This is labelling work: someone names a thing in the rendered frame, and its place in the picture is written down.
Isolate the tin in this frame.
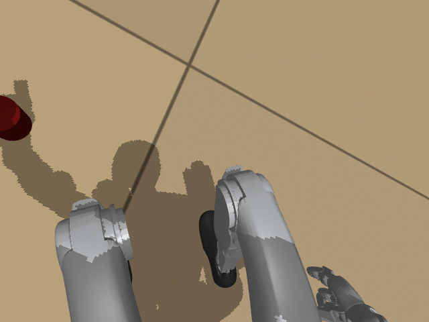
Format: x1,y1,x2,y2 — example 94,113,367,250
0,95,32,141

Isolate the right robot foot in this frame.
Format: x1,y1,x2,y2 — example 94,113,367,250
199,210,237,288

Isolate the right robot arm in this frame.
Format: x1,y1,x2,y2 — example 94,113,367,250
345,304,387,322

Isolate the right robot hand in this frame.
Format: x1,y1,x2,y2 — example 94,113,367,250
306,266,365,322

